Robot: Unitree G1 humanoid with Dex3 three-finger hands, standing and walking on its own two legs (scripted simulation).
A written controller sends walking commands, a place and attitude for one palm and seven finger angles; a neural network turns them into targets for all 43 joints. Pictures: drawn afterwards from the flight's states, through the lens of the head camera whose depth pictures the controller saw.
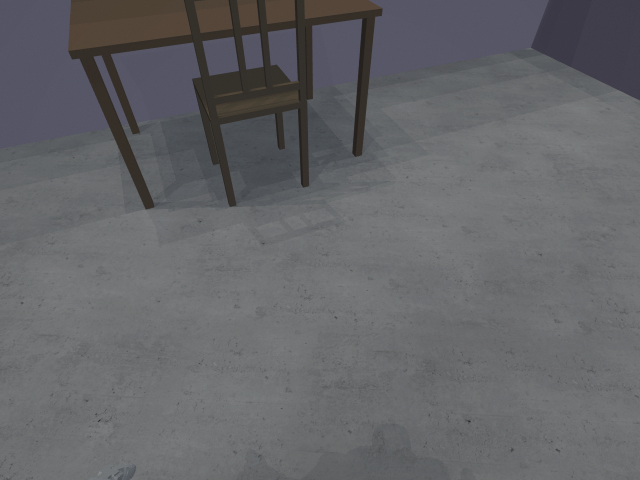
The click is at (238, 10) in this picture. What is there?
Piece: chair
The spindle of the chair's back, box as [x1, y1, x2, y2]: [229, 0, 248, 92]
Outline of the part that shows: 229,0 241,86 244,92 248,91 237,5 236,0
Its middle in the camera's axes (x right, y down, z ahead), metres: -0.30 -0.69 +1.39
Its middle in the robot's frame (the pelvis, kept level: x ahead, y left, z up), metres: +1.49 +0.37 -0.06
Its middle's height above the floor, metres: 0.71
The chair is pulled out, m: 0.00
